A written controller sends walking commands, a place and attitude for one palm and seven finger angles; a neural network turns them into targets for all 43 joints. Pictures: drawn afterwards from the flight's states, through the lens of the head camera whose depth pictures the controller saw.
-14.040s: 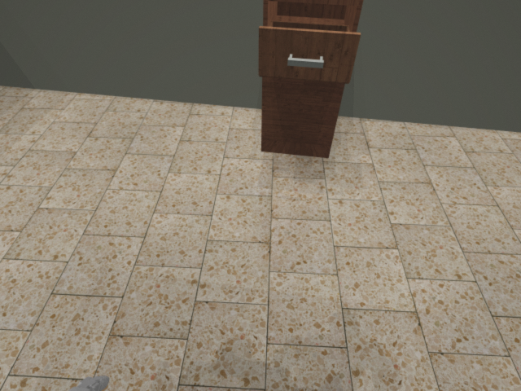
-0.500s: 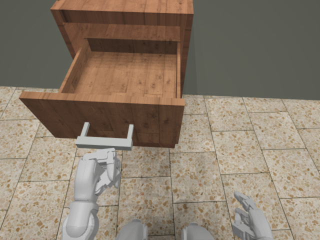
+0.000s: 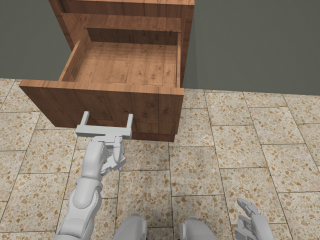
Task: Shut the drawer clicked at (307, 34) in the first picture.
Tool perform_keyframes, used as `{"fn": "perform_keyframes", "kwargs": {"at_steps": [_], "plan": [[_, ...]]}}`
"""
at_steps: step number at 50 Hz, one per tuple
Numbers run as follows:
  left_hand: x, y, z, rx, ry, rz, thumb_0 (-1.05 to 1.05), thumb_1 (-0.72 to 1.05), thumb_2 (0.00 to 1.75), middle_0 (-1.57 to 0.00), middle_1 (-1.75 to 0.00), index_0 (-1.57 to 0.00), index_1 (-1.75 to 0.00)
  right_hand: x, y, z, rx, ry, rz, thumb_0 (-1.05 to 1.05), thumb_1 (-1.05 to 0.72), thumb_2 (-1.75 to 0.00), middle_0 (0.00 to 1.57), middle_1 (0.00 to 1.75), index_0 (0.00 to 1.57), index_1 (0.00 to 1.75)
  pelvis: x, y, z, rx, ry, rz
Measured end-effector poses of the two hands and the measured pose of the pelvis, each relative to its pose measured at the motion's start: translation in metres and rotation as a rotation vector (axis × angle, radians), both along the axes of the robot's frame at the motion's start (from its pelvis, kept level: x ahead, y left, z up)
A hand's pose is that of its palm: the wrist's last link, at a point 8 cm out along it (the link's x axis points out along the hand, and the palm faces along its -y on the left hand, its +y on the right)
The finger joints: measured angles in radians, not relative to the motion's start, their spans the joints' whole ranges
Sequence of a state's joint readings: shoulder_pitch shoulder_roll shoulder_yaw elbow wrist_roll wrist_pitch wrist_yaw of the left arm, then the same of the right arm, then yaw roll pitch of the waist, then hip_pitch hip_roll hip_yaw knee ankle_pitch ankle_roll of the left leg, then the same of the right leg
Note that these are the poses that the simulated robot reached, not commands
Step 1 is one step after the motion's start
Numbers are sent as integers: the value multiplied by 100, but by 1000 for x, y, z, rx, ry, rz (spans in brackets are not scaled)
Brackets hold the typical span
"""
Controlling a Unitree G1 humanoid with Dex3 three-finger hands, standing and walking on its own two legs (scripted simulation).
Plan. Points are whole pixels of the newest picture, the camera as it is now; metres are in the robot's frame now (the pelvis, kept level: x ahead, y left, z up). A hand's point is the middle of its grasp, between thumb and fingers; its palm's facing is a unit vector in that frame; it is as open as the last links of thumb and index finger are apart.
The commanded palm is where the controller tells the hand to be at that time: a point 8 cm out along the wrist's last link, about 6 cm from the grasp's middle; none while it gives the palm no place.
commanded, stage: push the drawer shut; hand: left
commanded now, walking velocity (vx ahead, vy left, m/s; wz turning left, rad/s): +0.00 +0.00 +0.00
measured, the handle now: (106, 124) +0.38 +0.15 +0.05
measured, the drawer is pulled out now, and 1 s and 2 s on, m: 0.29 0.15 0.04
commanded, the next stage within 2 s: none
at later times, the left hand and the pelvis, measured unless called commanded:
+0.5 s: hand (125, 129) +0.37 +0.10 +0.04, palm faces -0.08 -1.00 -0.05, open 3.0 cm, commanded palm +0.38 +0.16 +0.05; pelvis -0.02 +0.01 +0.00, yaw -1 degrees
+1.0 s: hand (130, 107) +0.44 +0.10 +0.04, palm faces -0.04 -1.00 -0.05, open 3.1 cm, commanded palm +0.44 +0.15 +0.05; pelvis -0.01 +0.02 +0.00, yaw -2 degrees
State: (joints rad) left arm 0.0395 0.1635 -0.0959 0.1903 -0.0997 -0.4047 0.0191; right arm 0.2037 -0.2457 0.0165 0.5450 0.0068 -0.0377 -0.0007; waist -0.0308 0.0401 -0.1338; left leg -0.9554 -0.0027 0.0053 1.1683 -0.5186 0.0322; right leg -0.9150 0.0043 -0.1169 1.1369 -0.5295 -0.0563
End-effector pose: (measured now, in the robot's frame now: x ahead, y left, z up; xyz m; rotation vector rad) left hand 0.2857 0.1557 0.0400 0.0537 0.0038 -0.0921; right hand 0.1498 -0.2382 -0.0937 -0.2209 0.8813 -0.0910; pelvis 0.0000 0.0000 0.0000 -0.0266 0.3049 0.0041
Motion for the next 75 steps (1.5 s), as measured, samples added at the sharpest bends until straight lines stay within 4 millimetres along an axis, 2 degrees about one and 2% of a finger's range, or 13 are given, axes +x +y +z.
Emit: {"fn": "perform_keyframes", "kwargs": {"at_steps": [17, 40, 75], "plan": [[46, 0, 2, 2, -8, 3, 0, 76, 95, -140, -160, -140, -160, -38, 0, -1, -15, 52, -51, 1, -90, -90, 20, 30, 20, 30, -15, 6, 2, -4, -8, -7], [113, -1, 1, -3, -10, 36, 0, 73, 92, -140, -160, -140, -160, -99, 1, -12, -25, 243, -131, 1, -90, -90, 20, 30, 20, 30, -12, 19, 2, -6, 34, -27], [193, -11, 7, 8, 0, 64, 6, 77, 94, -140, -160, -140, -160, -162, -17, -18, -43, 439, -207, 0, -91, -90, 20, 30, 20, 30, -11, 4, -6, -6, 110, -35]]}}
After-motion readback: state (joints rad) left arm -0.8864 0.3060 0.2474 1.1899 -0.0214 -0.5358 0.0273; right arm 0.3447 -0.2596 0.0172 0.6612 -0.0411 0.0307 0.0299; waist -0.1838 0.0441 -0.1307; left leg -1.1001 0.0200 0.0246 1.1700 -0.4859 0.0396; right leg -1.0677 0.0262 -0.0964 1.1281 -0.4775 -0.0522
